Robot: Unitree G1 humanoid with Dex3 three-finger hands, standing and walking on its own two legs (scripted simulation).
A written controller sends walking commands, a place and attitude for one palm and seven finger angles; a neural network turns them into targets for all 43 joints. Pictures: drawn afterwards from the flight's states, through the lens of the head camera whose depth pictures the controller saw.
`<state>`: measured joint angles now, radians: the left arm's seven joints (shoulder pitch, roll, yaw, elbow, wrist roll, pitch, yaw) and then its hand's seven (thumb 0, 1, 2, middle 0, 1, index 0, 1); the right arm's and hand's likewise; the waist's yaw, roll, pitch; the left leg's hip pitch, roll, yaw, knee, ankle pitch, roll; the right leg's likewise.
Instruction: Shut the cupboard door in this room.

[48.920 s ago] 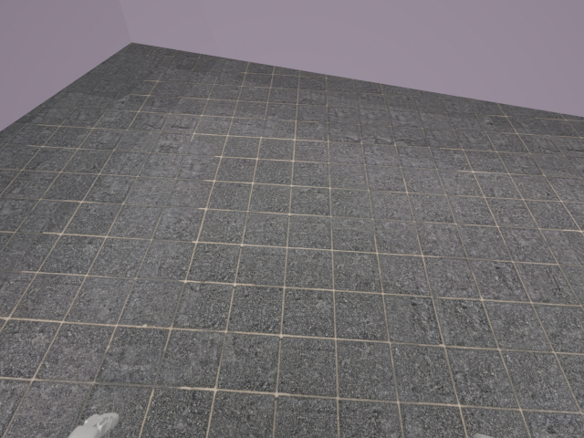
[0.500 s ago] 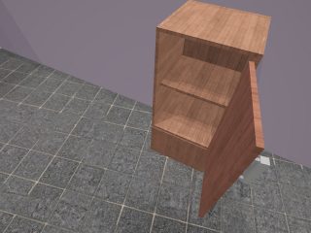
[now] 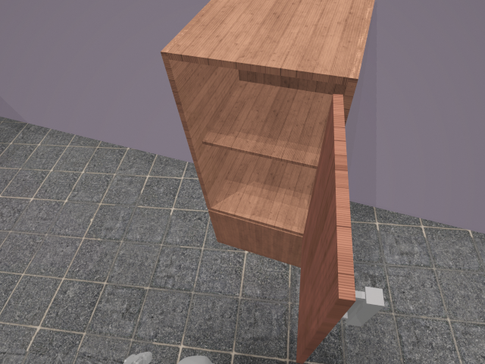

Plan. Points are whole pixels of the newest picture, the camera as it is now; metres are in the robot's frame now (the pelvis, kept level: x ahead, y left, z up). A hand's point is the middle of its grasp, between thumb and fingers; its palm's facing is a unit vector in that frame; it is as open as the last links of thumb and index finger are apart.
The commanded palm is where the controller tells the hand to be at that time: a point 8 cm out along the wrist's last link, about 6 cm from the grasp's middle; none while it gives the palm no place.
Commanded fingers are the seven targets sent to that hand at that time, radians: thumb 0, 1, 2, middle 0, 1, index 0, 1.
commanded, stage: stand and wait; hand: left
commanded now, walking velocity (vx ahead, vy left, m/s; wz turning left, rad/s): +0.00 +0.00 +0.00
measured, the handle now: (348, 306) +0.22 -0.15 -0.04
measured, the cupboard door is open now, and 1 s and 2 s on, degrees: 100 97 94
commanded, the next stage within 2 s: turn or walk to find it in 1.38 s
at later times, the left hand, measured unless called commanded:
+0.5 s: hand out of the picture +0.03 +0.18 -0.17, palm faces +0.03 -0.99 -0.16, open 7.3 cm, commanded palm none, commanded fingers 0.00 0.90 0.90 -0.20 -0.30 -0.20 -0.30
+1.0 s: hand out of the picture +0.06 +0.20 -0.17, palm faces -0.01 -0.98 -0.19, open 7.3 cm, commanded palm none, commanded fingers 0.00 0.90 0.90 -0.20 -0.30 -0.20 -0.30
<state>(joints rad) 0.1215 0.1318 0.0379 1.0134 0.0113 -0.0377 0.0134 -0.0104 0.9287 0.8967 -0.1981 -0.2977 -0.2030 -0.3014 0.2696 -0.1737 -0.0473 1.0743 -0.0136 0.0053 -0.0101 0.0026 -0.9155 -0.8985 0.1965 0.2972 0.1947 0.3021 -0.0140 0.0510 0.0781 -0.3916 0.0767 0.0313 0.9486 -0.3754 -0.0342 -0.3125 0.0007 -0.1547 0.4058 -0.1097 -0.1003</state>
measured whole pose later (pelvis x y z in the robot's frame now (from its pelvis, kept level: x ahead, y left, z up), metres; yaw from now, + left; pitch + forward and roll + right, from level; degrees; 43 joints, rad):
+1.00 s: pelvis +0.05 +0.03 +0.01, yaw -3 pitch +0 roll +0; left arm 0.27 0.15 0.00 1.13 0.01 -0.02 0.03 0.01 0.93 0.90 -0.20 -0.30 -0.20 -0.30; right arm 0.30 -0.11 0.00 1.15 -0.01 -0.02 -0.03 0.00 -0.92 -0.90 0.20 0.30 0.20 0.30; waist 0.00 0.00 0.02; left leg -0.12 0.01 0.10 0.35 -0.23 0.02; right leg -0.22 0.01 -0.10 0.37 -0.15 -0.05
